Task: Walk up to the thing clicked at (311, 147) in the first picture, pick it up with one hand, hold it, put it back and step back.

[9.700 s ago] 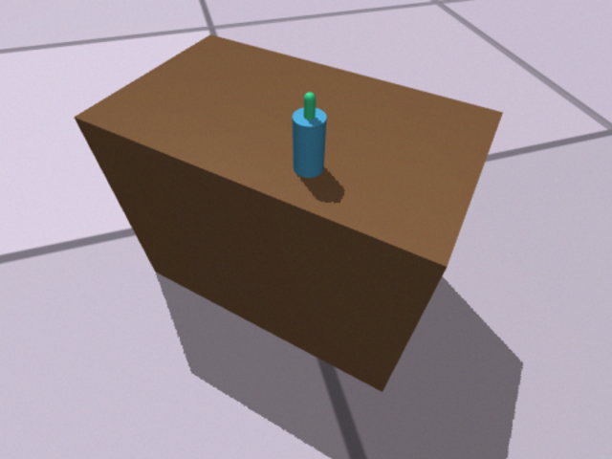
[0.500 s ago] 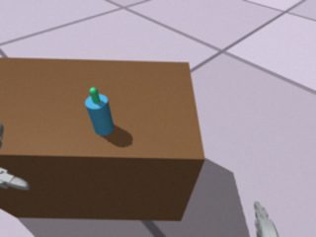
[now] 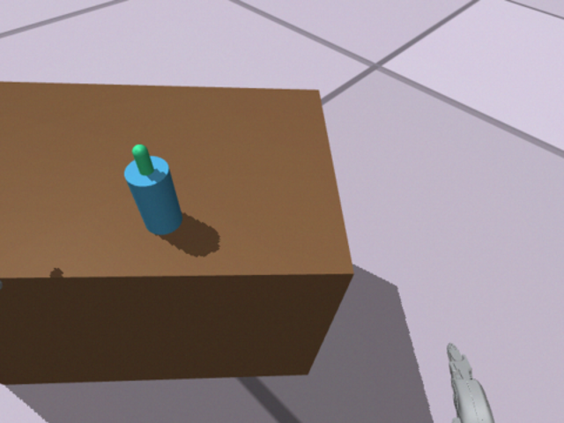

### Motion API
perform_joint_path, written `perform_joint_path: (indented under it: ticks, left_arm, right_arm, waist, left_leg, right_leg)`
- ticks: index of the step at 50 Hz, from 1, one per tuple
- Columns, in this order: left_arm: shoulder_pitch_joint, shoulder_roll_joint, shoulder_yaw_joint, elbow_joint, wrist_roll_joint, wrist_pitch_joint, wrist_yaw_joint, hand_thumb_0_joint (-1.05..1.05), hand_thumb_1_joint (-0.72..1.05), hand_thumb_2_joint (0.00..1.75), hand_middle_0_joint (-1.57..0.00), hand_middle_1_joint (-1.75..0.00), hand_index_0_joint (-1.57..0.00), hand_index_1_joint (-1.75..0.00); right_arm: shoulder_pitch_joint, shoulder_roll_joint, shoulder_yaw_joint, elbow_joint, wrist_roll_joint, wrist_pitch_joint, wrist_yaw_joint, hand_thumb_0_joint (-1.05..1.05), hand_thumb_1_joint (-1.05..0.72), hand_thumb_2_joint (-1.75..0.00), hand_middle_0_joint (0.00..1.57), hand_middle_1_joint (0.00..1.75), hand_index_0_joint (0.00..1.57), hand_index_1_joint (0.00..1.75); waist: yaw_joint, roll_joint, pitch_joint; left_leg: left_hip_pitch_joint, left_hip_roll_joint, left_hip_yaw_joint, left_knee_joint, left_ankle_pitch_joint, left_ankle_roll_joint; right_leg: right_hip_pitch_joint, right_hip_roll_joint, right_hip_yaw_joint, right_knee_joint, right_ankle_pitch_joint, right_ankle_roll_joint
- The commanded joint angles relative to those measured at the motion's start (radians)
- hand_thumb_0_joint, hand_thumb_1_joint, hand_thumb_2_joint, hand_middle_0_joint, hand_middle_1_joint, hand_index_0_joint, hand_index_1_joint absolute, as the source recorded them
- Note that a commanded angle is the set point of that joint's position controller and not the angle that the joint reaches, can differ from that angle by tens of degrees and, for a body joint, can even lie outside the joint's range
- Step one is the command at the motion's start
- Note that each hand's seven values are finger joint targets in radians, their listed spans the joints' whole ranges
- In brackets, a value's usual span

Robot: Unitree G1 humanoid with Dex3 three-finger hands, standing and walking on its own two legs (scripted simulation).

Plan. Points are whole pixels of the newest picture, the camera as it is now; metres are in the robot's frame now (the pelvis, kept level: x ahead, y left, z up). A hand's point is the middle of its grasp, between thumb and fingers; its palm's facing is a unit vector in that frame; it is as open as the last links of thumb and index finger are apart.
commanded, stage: go down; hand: left
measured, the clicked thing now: (152, 187) +0.49 +0.21 +0.03
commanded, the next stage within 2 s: approach in 1.52 s
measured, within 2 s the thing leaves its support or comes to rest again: neither
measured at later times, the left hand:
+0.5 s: hand out of the picture +0.35 +0.38 +0.12, palm faces +0.18 -0.98 +0.01, open 17.6 cm
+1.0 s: hand out of the picture +0.37 +0.40 +0.12, palm faces +0.18 -0.98 +0.01, open 17.5 cm
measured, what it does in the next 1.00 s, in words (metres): stands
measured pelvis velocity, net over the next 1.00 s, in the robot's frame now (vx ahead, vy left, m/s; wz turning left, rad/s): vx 0.00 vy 0.00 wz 0.00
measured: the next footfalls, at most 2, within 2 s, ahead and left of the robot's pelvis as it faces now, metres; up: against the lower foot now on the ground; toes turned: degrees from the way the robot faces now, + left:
none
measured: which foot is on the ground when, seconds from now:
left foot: down 0.00-1.00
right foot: down 0.00-1.00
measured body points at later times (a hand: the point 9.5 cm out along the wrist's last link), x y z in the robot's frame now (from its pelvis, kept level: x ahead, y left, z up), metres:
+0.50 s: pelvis +0.01 +0.00 -0.01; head +0.05 +0.02 +0.44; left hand +0.34 +0.43 +0.13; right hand +0.17 -0.26 -0.07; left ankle -0.01 +0.12 -0.73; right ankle +0.00 -0.15 -0.73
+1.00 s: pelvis +0.00 +0.00 -0.02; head +0.06 +0.04 +0.42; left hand +0.35 +0.45 +0.12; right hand +0.16 -0.26 -0.08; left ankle -0.01 +0.12 -0.73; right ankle +0.00 -0.15 -0.73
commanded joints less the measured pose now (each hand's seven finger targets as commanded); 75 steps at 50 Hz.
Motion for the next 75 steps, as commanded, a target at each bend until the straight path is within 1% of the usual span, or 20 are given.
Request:
perform_joint_path:
  ticks: [1,6,8,10,11,16,20,22,23,26,38,45,50,58,60,61,62,67,69,75]
  left_arm:
    - [-0.319,0.435,0.071,-0.203,-0.024,-0.077,-0.015,0.0,-0.53,0.07,-0.04,-0.03,-0.03,-0.04]
    - [-0.27,0.435,0.079,-0.174,-0.028,-0.062,-0.024,0.0,-0.53,0.07,-0.04,-0.03,-0.03,-0.04]
    - [-0.265,0.382,0.037,-0.169,-0.037,-0.052,-0.035,0.0,-0.54,0.06,-0.04,-0.03,-0.03,-0.04]
    - [-0.285,0.406,0.05,-0.198,-0.041,-0.054,-0.039,0.0,-0.56,0.07,-0.04,-0.03,-0.03,-0.04]
    - [-0.243,0.452,0.099,-0.145,-0.041,-0.048,-0.041,0.0,-0.57,0.05,-0.04,-0.03,-0.04,-0.04]
    - [-0.361,0.444,0.062,-0.182,-0.033,-0.061,-0.055,0.0,-0.61,0.07,-0.04,-0.04,-0.03,-0.06]
    - [-0.403,0.476,0.067,-0.145,-0.016,-0.067,-0.057,0.0,-0.58,0.08,-0.04,-0.04,-0.03,-0.05]
    - [-0.394,0.521,0.095,-0.109,-0.015,-0.066,-0.059,0.0,-0.57,0.07,-0.04,-0.04,-0.03,-0.05]
    - [-0.396,0.502,0.076,-0.104,-0.013,-0.065,-0.062,0.0,-0.55,0.09,-0.03,-0.04,-0.03,-0.05]
    - [-0.378,0.525,0.087,-0.06,-0.012,-0.058,-0.066,0.0,-0.58,0.07,-0.04,-0.04,-0.03,-0.05]
    - [-0.487,0.607,0.104,-0.036,0.003,-0.081,-0.069,0.0,-0.56,0.08,-0.04,-0.04,-0.04,-0.05]
    - [-0.471,0.605,0.081,-0.005,0.013,-0.067,-0.079,0.0,-0.52,0.07,-0.04,-0.03,-0.04,-0.03]
    - [-0.5,0.604,0.072,-0.03,0.01,-0.054,-0.083,0.0,-0.52,0.07,-0.04,-0.03,-0.04,-0.04]
    - [-0.525,0.649,0.111,-0.054,0.026,-0.034,-0.055,0.0,-0.5,0.07,-0.03,-0.03,-0.03,-0.04]
    - [-0.506,0.619,0.1,-0.039,0.023,-0.026,-0.057,0.0,-0.5,0.07,-0.04,-0.03,-0.03,-0.04]
    - [-0.5,0.568,0.056,-0.024,0.021,-0.021,-0.065,0.0,-0.5,0.07,-0.04,-0.03,-0.03,-0.04]
    - [-0.482,0.619,0.099,-0.027,0.024,-0.02,-0.06,0.0,-0.5,0.07,-0.04,-0.03,-0.03,-0.04]
    - [-0.477,0.559,0.063,-0.032,0.009,-0.003,-0.072,0.0,-0.51,0.08,-0.03,-0.04,-0.03,-0.05]
    - [-0.479,0.622,0.11,-0.068,0.015,-0.001,-0.065,0.0,-0.5,0.08,-0.03,-0.04,-0.03,-0.05]
    - [-0.452,0.615,0.117,-0.114,0.019,0.007,-0.055,0.0,-0.54,0.08,-0.03,-0.05,-0.03,-0.06]
  right_arm:
    - [-0.095,-0.154,-0.048,-0.134,-0.001,-0.06,-0.018,0.0,0.55,-0.05,0.05,0.05,0.05,0.05]
    - [-0.058,-0.176,-0.069,-0.109,-0.002,-0.059,-0.018,0.0,0.55,-0.05,0.05,0.05,0.05,0.05]
    - [-0.019,-0.136,-0.043,-0.086,0.002,-0.054,-0.011,0.0,0.54,-0.05,0.05,0.05,0.05,0.05]
    - [-0.02,-0.145,-0.052,-0.098,0.003,-0.056,-0.009,0.0,0.54,-0.05,0.05,0.05,0.05,0.05]
    - [-0.039,-0.181,-0.067,-0.142,0.002,-0.06,-0.014,0.0,0.54,-0.05,0.05,0.05,0.05,0.05]
    - [-0.097,-0.18,-0.066,-0.153,-0.004,-0.069,-0.012,0.0,0.54,-0.05,0.05,0.05,0.05,0.05]
    - [-0.083,-0.159,-0.046,-0.142,-0.007,-0.072,-0.01,0.0,0.55,-0.05,0.05,0.05,0.05,0.05]
    - [-0.051,-0.206,-0.084,-0.149,-0.008,-0.07,-0.02,0.0,0.55,-0.05,0.05,0.05,0.05,0.05]
    - [-0.051,-0.161,-0.045,-0.142,-0.008,-0.071,-0.013,0.0,0.55,-0.05,0.05,0.05,0.05,0.05]
    - [0.0,-0.161,-0.043,-0.152,-0.006,-0.067,-0.012,0.0,0.55,-0.05,0.05,0.05,0.05,0.05]
    - [-0.113,-0.197,-0.049,-0.269,-0.006,-0.081,-0.029,0.0,0.56,-0.05,0.05,0.05,0.05,0.05]
    - [0.007,-0.16,-0.028,-0.227,-0.003,-0.068,-0.026,0.0,0.56,-0.05,0.05,0.05,0.05,0.05]
    - [-0.019,-0.171,-0.026,-0.257,-0.004,-0.073,-0.022,0.0,0.56,-0.05,0.05,0.05,0.05,0.05]
    - [0.0,-0.234,-0.083,-0.286,-0.007,-0.077,-0.024,0.0,0.55,-0.05,0.05,0.05,0.05,0.05]
    - [0.029,-0.209,-0.063,-0.287,-0.004,-0.074,-0.016,0.0,0.55,-0.05,0.05,0.05,0.05,0.05]
    - [0.033,-0.173,-0.044,-0.244,-0.002,-0.068,-0.011,0.0,0.55,-0.05,0.05,0.05,0.05,0.05]
    - [0.034,-0.203,-0.063,-0.281,-0.003,-0.072,-0.014,0.0,0.55,-0.05,0.05,0.05,0.05,0.05]
    - [0.035,-0.167,-0.026,-0.313,0.0,-0.068,-0.006,0.0,0.55,-0.05,0.05,0.05,0.05,0.05]
    - [0.044,-0.177,-0.028,-0.324,-0.002,-0.065,-0.008,0.0,0.55,-0.05,0.05,0.05,0.05,0.05]
    - [0.051,-0.203,-0.054,-0.339,-0.001,-0.061,-0.013,0.0,0.54,-0.05,0.05,0.05,0.05,0.05]
  waist:
    - [0.014,0.191,-0.345]
    - [0.018,0.194,-0.303]
    - [0.011,0.188,-0.284]
    - [0.011,0.167,-0.28]
    - [0.007,0.147,-0.307]
    - [-0.005,0.172,-0.336]
    - [-0.008,0.197,-0.317]
    - [-0.02,0.18,-0.319]
    - [-0.01,0.191,-0.301]
    - [-0.019,0.182,-0.309]
    - [-0.016,0.181,-0.351]
    - [-0.028,0.226,-0.382]
    - [-0.023,0.253,-0.406]
    - [-0.025,0.252,-0.423]
    - [-0.024,0.249,-0.424]
    - [-0.018,0.254,-0.392]
    - [-0.015,0.23,-0.399]
    - [-0.013,0.222,-0.431]
    - [0.003,0.218,-0.459]
    - [-0.001,0.22,-0.44]
  left_leg:
    - [0.192,-0.011,0.004,-0.034,0.424,-0.003]
    - [0.178,0.002,-0.005,-0.035,0.457,-0.014]
    - [0.171,0.0,-0.002,-0.028,0.477,-0.01]
    - [0.147,-0.007,0.004,-0.024,0.461,-0.005]
    - [0.147,-0.008,0.005,-0.014,0.474,-0.002]
    - [0.185,0.004,-0.008,0.002,0.537,-0.006]
    - [0.16,0.001,-0.01,0.001,0.457,-0.01]
    - [0.142,-0.006,-0.006,0.004,0.409,-0.006]
    - [0.116,-0.01,-0.002,0.004,0.384,-0.005]
    - [0.104,-0.013,0.0,0.013,0.373,0.0]
    - [0.016,-0.021,-0.004,0.05,0.196,0.004]
    - [0.026,-0.02,-0.001,0.098,0.285,0.004]
    - [0.059,-0.002,-0.015,0.122,0.405,-0.005]
    - [0.08,0.017,-0.035,0.128,0.429,-0.016]
    - [0.088,0.023,-0.04,0.133,0.478,-0.018]
    - [0.067,0.016,-0.033,0.136,0.462,-0.016]
    - [0.055,0.015,-0.03,0.138,0.457,-0.013]
    - [0.053,0.007,-0.019,0.157,0.504,-0.006]
    - [0.052,0.005,-0.02,0.159,0.518,-0.006]
    - [0.08,0.004,-0.018,0.156,0.538,-0.006]
  right_leg:
    - [0.077,0.026,-0.038,-0.012,0.276,-0.049]
    - [0.05,0.035,-0.049,-0.005,0.26,-0.055]
    - [0.037,0.036,-0.051,-0.004,0.276,-0.055]
    - [0.057,0.035,-0.049,-0.003,0.289,-0.052]
    - [0.071,0.03,-0.044,0.004,0.307,-0.049]
    - [0.026,0.032,-0.045,0.023,0.31,-0.051]
    - [0.003,0.031,-0.045,0.028,0.257,-0.055]
    - [0.0,0.029,-0.044,0.028,0.247,-0.052]
    - [0.004,0.029,-0.044,0.031,0.239,-0.053]
    - [-0.009,0.028,-0.044,0.04,0.236,-0.053]
    - [-0.06,0.027,-0.035,0.082,0.116,-0.05]
    - [-0.101,0.026,-0.037,0.114,0.168,-0.052]
    - [-0.138,0.033,-0.046,0.136,0.205,-0.056]
    - [-0.157,0.044,-0.056,0.154,0.174,-0.06]
    - [-0.166,0.047,-0.06,0.159,0.18,-0.06]
    - [-0.175,0.047,-0.057,0.156,0.177,-0.061]
    - [-0.16,0.045,-0.054,0.158,0.184,-0.059]
    - [-0.128,0.042,-0.049,0.166,0.242,-0.056]
    - [-0.1,0.038,-0.047,0.166,0.263,-0.056]
    - [-0.105,0.039,-0.048,0.166,0.272,-0.054]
